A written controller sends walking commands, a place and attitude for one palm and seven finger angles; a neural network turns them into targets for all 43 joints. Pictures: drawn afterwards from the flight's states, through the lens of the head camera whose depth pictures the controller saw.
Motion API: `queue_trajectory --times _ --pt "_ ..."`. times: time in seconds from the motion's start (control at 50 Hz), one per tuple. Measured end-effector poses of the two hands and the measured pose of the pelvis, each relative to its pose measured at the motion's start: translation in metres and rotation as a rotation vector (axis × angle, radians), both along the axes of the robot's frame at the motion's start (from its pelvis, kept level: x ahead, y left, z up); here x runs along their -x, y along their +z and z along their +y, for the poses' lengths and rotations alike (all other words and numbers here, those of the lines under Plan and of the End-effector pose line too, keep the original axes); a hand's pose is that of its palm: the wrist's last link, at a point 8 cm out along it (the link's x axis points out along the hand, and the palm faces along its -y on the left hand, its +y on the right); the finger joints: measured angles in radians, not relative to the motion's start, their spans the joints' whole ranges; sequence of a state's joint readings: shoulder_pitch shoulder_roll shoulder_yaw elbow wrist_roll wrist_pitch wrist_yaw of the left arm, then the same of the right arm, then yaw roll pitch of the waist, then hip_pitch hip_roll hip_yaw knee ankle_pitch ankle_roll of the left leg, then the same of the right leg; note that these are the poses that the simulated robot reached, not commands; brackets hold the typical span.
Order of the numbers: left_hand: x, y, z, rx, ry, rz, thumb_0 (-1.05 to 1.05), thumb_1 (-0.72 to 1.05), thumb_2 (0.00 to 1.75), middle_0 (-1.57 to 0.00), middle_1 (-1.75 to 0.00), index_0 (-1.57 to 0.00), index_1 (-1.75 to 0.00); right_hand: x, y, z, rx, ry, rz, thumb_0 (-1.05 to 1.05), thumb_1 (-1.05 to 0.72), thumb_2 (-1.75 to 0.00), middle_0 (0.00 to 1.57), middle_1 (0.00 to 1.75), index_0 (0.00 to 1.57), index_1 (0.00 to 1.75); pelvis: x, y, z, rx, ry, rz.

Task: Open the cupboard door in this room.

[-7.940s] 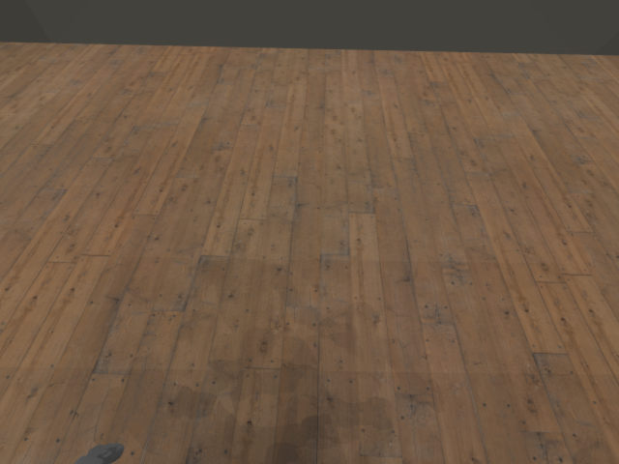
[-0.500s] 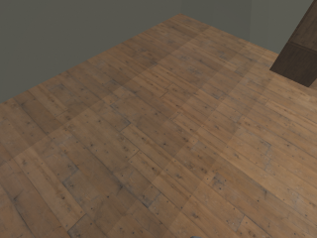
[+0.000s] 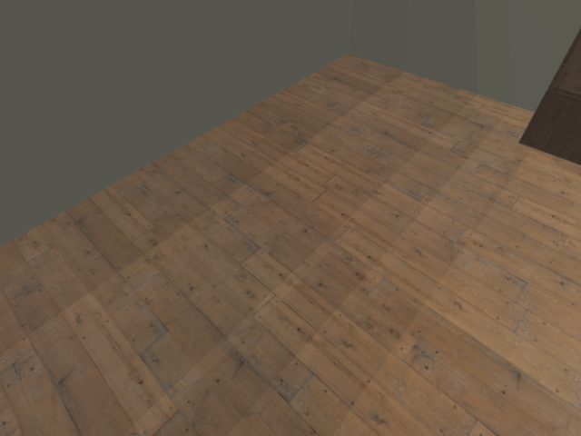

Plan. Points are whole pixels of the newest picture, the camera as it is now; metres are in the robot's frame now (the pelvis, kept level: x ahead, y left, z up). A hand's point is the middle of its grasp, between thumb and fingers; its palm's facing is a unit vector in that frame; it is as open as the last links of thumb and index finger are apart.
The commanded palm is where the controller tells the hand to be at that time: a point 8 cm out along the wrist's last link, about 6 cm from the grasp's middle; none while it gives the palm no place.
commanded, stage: turn or walk to find it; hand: left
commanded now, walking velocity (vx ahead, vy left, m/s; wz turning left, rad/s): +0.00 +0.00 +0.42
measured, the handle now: out of the picture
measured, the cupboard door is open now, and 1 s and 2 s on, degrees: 0 0 0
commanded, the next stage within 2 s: none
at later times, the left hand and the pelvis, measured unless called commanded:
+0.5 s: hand out of the picture +0.01 +0.21 -0.16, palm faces +0.21 -0.94 -0.27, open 7.4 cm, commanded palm none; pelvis -0.05 +0.00 +0.00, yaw +11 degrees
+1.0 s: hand out of the picture -0.15 +0.22 -0.19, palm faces +0.43 -0.87 -0.24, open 7.4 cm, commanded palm none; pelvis -0.09 +0.02 -0.01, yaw +24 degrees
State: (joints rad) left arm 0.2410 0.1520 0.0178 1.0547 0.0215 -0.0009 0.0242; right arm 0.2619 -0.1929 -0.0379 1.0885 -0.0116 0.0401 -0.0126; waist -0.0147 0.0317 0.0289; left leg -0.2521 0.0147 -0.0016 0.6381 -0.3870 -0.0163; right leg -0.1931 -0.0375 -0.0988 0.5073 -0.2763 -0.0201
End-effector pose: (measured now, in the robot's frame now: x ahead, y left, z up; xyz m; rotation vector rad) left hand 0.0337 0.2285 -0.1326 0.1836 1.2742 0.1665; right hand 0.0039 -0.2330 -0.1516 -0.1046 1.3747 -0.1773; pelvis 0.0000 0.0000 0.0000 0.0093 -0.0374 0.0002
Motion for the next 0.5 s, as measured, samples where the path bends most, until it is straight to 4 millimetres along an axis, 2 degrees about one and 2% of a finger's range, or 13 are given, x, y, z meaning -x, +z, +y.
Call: queue_trajectory --times 0.1,0.2,0.28,0.36,0.5 --pt "0.019 -0.012 0.009 0.023 0.063 0.009 0.01 0.92 0.90 -0.20 -0.30 -0.21 -0.30 0.014 0.002 0.002 0.034 0.041 0.064 0.01 -0.91 -0.90 0.20 0.30 0.20 0.30 0.009 -0.005 0.008 0.017 0.053 -0.007" --pt "0.042 -0.024 0.026 0.042 0.110 0.051 0.01 0.91 0.90 -0.20 -0.30 -0.21 -0.30 0.009 0.008 0.014 0.056 0.076 0.034 0.01 -0.91 -0.90 0.20 0.30 0.20 0.30 0.019 -0.008 0.021 0.005 0.071 -0.006" --pt "0.049 -0.015 0.036 0.027 0.117 0.063 0.01 0.91 0.90 -0.20 -0.30 -0.20 -0.30 0.000 0.014 0.024 0.047 0.102 -0.011 0.01 -0.90 -0.90 0.20 0.30 0.20 0.30 0.027 -0.002 0.023 0.014 0.094 0.011" --pt "0.047 -0.004 0.040 0.003 0.131 0.017 0.01 0.91 0.90 -0.20 -0.30 -0.20 -0.29 -0.011 0.015 0.025 0.029 0.138 -0.046 0.01 -0.90 -0.89 0.20 0.30 0.20 0.30 0.036 0.002 0.019 0.022 0.124 0.026" --pt "0.045 0.009 0.026 -0.054 0.166 -0.097 0.01 0.91 0.90 -0.20 -0.30 -0.20 -0.29 -0.030 0.002 0.002 -0.003 0.201 -0.095 0.01 -0.90 -0.89 0.20 0.30 0.20 0.30 0.050 -0.004 -0.005 0.001 0.190 0.040"
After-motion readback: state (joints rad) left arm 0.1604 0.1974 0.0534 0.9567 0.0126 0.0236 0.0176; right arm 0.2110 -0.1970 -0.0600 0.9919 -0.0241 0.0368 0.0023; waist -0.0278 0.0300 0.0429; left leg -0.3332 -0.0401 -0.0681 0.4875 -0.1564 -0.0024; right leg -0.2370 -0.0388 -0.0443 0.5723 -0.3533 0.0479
